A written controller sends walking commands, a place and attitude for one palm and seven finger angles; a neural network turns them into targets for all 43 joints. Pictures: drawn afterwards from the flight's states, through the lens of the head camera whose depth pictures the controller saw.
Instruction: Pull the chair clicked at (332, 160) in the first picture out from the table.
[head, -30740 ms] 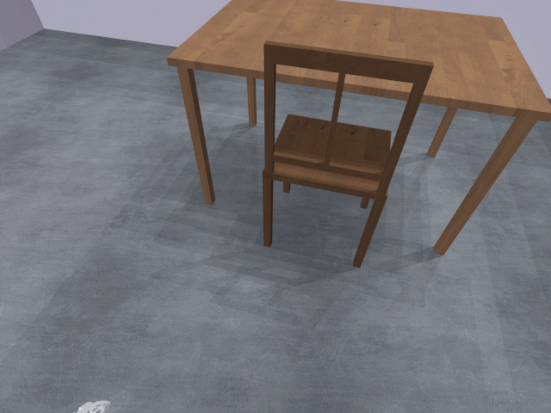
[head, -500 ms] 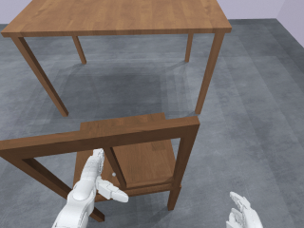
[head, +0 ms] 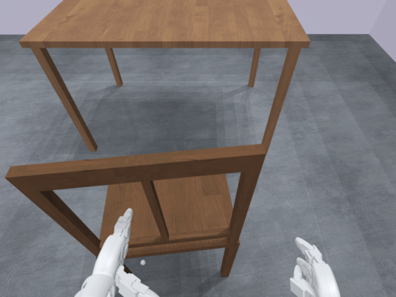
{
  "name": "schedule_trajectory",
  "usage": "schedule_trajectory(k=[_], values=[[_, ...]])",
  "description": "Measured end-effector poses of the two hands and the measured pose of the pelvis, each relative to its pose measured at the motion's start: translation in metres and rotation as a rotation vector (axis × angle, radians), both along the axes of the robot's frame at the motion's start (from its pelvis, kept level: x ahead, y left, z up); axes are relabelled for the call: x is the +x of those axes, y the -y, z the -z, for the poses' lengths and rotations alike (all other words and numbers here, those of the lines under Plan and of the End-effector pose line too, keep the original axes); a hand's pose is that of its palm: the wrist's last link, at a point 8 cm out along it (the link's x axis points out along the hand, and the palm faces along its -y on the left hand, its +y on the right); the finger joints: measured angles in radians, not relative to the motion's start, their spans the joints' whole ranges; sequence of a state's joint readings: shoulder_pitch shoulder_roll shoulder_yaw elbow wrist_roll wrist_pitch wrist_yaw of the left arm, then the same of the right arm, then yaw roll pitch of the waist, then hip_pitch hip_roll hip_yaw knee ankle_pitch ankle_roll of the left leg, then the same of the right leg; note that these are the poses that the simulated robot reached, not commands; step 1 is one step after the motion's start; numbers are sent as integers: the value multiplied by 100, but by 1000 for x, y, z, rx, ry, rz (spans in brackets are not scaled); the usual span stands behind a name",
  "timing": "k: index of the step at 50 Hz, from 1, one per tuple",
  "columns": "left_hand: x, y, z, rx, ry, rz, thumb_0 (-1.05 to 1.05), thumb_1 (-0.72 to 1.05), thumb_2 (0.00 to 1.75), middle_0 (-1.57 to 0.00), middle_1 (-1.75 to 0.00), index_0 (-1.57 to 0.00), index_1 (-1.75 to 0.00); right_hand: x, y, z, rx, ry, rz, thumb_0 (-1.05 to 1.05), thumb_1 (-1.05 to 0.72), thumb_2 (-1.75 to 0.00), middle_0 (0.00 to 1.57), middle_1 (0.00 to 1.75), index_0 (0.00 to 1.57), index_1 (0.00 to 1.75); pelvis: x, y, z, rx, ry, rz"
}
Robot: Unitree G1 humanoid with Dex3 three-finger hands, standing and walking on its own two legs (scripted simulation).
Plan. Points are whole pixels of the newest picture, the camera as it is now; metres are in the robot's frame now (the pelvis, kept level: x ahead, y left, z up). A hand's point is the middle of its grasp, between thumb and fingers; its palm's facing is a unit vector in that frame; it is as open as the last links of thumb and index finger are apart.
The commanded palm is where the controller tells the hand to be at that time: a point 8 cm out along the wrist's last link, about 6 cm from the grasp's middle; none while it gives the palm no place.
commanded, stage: draw the fingers out of the gap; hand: left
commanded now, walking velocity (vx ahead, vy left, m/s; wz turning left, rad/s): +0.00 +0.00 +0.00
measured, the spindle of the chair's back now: (157, 213) +0.31 +0.11 -0.04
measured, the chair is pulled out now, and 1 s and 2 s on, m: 0.58 0.58 0.58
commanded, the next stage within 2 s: draw the hand back to the body in 0.16 s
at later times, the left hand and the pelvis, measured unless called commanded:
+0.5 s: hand (118, 267) +0.17 +0.14 +0.05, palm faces +0.07 -1.00 -0.04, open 17.5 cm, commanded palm +0.13 +0.20 +0.05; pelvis -0.01 +0.00 -0.02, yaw +0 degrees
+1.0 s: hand (66, 256) +0.18 +0.20 +0.10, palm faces +0.25 -0.90 -0.36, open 15.9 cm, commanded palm +0.14 +0.25 +0.13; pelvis +0.01 +0.00 +0.02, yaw +0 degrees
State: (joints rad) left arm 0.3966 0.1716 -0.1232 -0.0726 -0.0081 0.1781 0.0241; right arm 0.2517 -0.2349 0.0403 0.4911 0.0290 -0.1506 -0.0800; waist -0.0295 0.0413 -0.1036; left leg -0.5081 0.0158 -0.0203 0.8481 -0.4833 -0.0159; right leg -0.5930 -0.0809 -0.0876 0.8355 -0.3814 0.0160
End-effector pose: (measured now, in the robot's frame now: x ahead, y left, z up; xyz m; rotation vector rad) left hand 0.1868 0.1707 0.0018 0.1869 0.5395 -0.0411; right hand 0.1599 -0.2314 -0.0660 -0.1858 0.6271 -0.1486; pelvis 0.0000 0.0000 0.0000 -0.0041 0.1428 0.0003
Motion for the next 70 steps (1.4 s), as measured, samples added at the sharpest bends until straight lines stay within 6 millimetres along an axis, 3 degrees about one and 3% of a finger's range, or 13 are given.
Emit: schedule_trajectory(k=[15, 17, 23, 28, 35, 40, 47, 58, 70], values=[[-48, -6, -3, -20, -37, -33, -1, -54, 20, 0, 0, 0, 0, 0, 3, 0, -6, 30, 42, 2, -90, -90, 20, 30, 21, 30, 2, -1, 5, -8, -10, -5], [-52, -6, -6, -84, 9, -67, -1, -54, 20, 0, 0, -1, 0, 2, 2, -1, -11, 48, 40, 2, -90, -90, 20, 30, 21, 30, 1, -2, 7, -10, -16, -6], [-43, -18, -41, -139, 320, -120, -2, -54, 20, 0, 0, -1, 0, 5, -4, 9, -6, 66, 5, 2, -90, -90, 20, 30, 20, 30, -5, -1, 17, -16, -30, -11], [-30, -24, -65, -123, 546, -62, -1, -55, 20, 0, 0, 0, 0, 3, -10, 24, 33, 46, -11, 2, -90, -90, 20, 30, 21, 30, -11, 0, 25, -15, -45, -4], [-35, -30, -64, -111, 408, -11, -2, -55, 20, 0, 0, 0, 0, 0, -10, 22, 72, 38, 45, 2, -90, -90, 20, 30, 21, 30, -8, 0, 19, -12, -14, 4], [-38, -52, -92, -63, 481, -92, -2, -52, 21, -1, -1, -1, -1, 3, -6, 11, 58, 65, 52, 2, -90, -90, 20, 30, 21, 30, -3, 2, 10, -17, 10, -4], [-41, -70, -117, 194, 434, -203, -1, -36, 29, -3, -4, -4, -5, 13, -5, -7, 27, 42, 37, 2, -90, -90, 20, 30, 20, 30, 5, 1, -9, -16, 87, -6], [-37, -98, -155, 330, 496, -305, -1, 1, 47, -8, -11, -9, -12, 31, -16, -25, 22, 44, -21, 2, -90, -90, 20, 30, 20, 30, 13, 0, -28, -11, 169, -2], [-21, -117, -196, 406, 619, -334, 0, 44, 67, -14, -20, -15, -21, 37, -20, -26, 41, 11, -39, 2, -90, -90, 20, 30, 21, 30, 20, -1, -37, -9, 196, 15]])
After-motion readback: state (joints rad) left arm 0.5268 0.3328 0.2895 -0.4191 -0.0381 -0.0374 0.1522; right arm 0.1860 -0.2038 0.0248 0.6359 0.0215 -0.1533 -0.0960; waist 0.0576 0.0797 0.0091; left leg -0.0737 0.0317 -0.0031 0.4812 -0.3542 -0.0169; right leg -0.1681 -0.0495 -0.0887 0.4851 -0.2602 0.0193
